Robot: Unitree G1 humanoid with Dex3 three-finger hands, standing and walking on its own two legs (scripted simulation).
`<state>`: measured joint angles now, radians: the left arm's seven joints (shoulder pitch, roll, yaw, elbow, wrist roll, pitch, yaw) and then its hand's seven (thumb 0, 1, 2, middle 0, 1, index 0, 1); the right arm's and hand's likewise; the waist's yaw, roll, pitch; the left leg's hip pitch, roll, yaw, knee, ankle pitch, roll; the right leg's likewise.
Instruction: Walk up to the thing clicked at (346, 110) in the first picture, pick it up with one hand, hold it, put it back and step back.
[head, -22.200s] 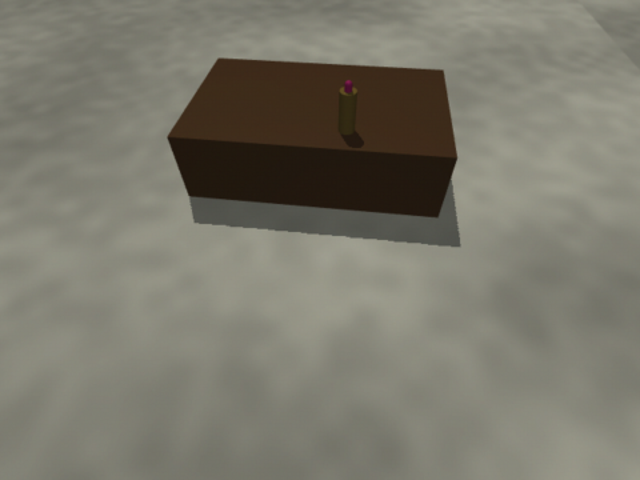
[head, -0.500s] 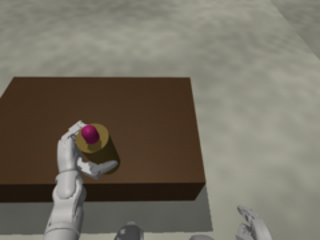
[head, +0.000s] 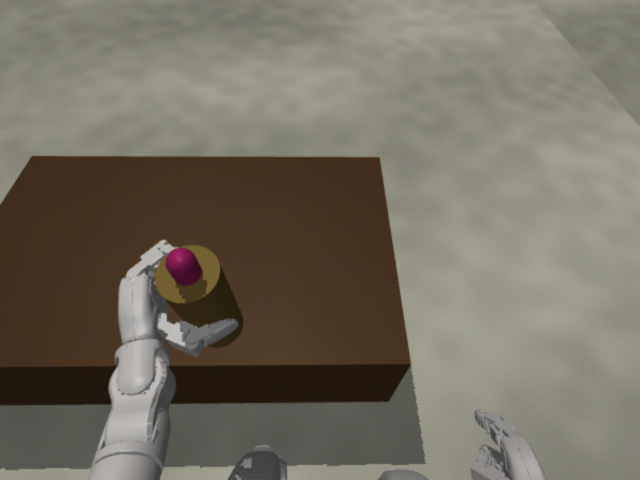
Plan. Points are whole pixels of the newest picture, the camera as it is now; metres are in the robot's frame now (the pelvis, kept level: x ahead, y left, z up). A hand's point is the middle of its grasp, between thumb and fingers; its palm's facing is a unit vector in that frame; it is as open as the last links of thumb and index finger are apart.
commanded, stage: hold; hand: left
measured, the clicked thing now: (202, 296) +0.31 +0.16 +0.05
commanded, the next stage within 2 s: crouch in 1.34 s
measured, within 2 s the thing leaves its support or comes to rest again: neither
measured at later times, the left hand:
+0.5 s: hand (190, 293) +0.32 +0.18 +0.04, palm faces +0.21 -0.98 -0.01, open 10.3 cm
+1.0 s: hand (190, 294) +0.32 +0.18 +0.04, palm faces +0.19 -0.98 -0.02, open 10.3 cm
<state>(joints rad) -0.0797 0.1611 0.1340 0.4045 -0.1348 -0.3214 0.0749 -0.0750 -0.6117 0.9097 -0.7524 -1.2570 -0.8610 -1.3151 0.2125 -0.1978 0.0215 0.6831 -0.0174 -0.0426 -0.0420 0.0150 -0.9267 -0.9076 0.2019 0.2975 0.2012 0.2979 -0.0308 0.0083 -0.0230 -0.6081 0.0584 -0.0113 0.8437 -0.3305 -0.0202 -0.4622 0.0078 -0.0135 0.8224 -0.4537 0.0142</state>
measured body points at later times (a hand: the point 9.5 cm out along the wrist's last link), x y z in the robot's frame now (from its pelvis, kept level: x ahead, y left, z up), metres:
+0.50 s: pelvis +0.00 +0.00 +0.00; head +0.04 +0.02 +0.45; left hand +0.31 +0.23 +0.04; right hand +0.14 -0.23 -0.10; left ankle +0.06 +0.13 -0.70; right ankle -0.02 -0.13 -0.70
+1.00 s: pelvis +0.00 +0.00 +0.00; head +0.04 +0.01 +0.45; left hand +0.31 +0.23 +0.04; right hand +0.14 -0.23 -0.11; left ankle +0.06 +0.13 -0.70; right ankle -0.02 -0.13 -0.70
